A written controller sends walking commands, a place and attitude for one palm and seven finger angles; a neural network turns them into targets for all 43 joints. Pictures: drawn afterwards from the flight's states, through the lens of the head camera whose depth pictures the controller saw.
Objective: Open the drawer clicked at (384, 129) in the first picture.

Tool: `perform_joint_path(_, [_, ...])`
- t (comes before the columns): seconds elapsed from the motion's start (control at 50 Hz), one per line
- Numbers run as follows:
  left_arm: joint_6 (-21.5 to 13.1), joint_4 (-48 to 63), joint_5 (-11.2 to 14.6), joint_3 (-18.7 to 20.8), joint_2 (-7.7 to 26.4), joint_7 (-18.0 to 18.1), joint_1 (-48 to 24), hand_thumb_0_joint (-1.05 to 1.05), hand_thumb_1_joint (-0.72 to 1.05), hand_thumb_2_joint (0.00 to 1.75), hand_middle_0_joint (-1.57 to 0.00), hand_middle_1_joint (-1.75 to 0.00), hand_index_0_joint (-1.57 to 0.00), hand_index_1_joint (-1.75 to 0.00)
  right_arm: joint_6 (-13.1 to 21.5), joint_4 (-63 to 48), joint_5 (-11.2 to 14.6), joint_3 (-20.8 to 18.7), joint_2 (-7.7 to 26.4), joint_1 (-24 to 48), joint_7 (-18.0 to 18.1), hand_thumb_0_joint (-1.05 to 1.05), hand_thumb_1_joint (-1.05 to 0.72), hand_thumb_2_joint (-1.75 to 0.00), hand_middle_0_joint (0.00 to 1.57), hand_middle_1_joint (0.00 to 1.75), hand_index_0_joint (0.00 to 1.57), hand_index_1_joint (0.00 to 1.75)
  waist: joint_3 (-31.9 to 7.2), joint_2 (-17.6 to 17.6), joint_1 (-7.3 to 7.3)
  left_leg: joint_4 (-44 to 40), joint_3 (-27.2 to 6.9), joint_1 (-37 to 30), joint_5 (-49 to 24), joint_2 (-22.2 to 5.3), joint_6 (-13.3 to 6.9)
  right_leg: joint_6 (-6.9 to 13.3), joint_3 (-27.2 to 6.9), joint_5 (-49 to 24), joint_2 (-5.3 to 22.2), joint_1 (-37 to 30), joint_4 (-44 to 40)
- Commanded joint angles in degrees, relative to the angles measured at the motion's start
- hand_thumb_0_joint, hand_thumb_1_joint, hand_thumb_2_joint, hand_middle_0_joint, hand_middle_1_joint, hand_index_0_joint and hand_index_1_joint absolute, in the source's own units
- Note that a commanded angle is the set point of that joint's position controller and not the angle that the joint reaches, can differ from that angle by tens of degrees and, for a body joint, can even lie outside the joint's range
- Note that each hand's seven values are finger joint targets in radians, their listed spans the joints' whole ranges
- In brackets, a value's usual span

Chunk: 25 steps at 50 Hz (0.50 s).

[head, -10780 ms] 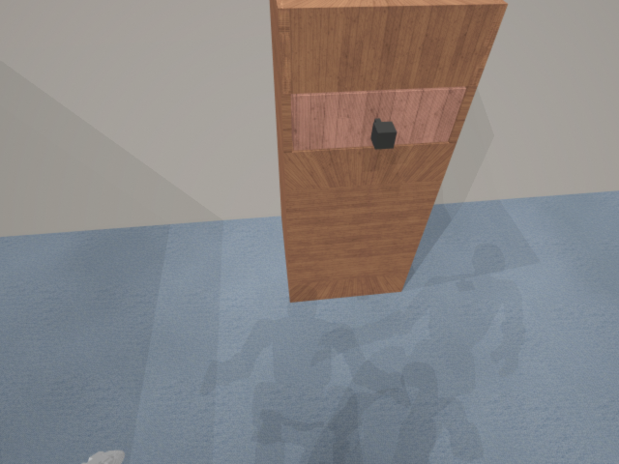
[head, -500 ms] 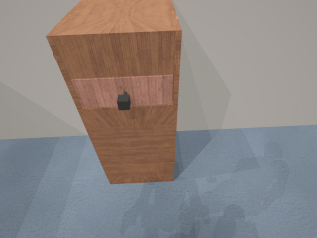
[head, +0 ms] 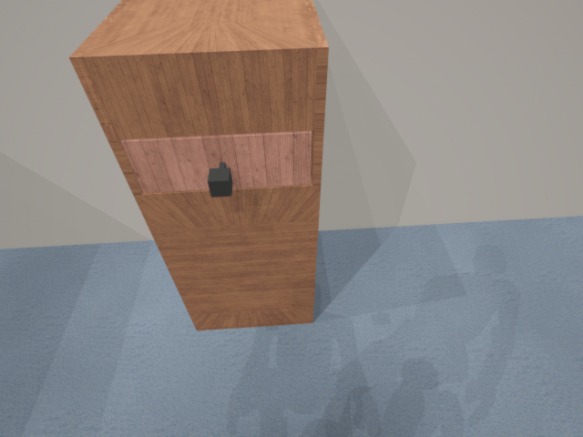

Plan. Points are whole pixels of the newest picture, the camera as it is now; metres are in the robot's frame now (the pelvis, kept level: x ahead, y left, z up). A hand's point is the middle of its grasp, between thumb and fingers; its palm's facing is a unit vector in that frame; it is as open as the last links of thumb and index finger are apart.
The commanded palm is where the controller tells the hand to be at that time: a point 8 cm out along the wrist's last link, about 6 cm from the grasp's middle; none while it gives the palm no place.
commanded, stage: come to a stop and stand still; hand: left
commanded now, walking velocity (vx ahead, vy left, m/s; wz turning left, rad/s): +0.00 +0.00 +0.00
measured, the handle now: (221, 176) +0.61 +0.18 +0.00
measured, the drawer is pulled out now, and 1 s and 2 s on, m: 0.00 0.00 0.00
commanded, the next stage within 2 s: look again from close up in 0.82 s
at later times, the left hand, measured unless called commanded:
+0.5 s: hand out of the picture +0.03 +0.13 -0.17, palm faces +0.03 -0.98 -0.18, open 7.3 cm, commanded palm none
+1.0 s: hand out of the picture +0.06 +0.12 -0.17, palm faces +0.04 -0.98 -0.20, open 7.3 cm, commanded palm none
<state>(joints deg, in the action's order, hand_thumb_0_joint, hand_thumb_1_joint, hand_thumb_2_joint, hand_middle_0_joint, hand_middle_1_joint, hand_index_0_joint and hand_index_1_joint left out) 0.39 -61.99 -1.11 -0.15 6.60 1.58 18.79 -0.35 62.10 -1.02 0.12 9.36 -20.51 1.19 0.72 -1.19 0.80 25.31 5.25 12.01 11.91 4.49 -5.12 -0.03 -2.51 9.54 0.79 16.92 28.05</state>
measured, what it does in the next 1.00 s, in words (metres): shifts its weight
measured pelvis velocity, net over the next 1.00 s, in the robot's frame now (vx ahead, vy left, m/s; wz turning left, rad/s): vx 0.06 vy -0.04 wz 0.01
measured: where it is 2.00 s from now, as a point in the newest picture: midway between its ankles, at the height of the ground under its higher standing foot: outside the picture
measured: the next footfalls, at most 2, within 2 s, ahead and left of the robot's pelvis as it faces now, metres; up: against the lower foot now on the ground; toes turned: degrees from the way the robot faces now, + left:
none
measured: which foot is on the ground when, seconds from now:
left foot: down 0.00-1.00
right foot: down 0.00-1.00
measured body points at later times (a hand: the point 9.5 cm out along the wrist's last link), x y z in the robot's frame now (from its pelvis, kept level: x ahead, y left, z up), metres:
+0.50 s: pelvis +0.04 -0.03 +0.00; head +0.05 -0.04 +0.45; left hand +0.03 +0.18 -0.15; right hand +0.05 -0.25 -0.16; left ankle +0.02 +0.06 -0.74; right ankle +0.06 -0.13 -0.74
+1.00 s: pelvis +0.06 -0.04 +0.00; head +0.07 -0.05 +0.45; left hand +0.06 +0.18 -0.15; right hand +0.04 -0.25 -0.16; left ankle +0.02 +0.06 -0.74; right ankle +0.06 -0.13 -0.74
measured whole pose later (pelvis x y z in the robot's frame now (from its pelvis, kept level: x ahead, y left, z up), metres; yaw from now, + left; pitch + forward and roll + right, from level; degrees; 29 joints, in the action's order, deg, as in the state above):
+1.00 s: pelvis +0.06 -0.04 +0.00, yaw +0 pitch -1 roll +0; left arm -0.6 -63.8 -0.5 -0.2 7.8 2.3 17.0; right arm 1.3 65.6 -0.6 0.9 7.5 -17.8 2.4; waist 1.4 -0.4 0.4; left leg 23.4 3.0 6.2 15.9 0.6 -1.1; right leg 3.0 -0.4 13.2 -3.1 10.7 25.2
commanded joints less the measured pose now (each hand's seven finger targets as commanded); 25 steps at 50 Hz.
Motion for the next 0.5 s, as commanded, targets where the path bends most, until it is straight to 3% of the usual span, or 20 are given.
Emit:
perform_joint_path(0.0, [-1.30,2.03,0.04,0.76,5.76,0.17,2.14,0.00,0.90,0.90,-0.20,-0.30,-0.20,-0.30,1.34,-2.48,-0.03,-0.89,5.41,-1.33,0.26,0.00,-0.90,-0.90,0.20,0.30,0.20,0.30,6.16,1.38,-0.23,-11.17,-12.57,7.19,16.60,-10.28,1.51,3.06,-4.86,10.08,2.90,0.48,-5.12])
perform_joint_path(0.28, [-2.28,0.19,0.44,0.33,5.06,0.30,2.27,0.00,0.90,0.90,-0.20,-0.30,-0.20,-0.30,2.67,-0.57,0.44,-0.13,3.82,-0.69,0.79,0.00,-0.90,-0.90,0.20,0.30,0.20,0.30,2.07,2.29,-0.14,-6.86,-8.50,1.11,0.91,-9.71,2.15,3.03,-5.61,-2.48,4.05,-3.89,-5.79])
perform_joint_path(0.48, [-2.23,-0.20,0.67,0.26,5.85,0.35,1.71,0.00,0.90,0.90,-0.20,-0.30,-0.20,-0.30,2.57,1.02,0.43,0.04,3.58,-0.27,1.05,0.00,-0.90,-0.90,0.20,0.30,0.20,0.30,2.31,1.47,-0.28,-5.76,-7.34,-0.69,-2.76,-9.83,2.64,3.30,-5.36,-6.67,4.30,-5.72,-6.07])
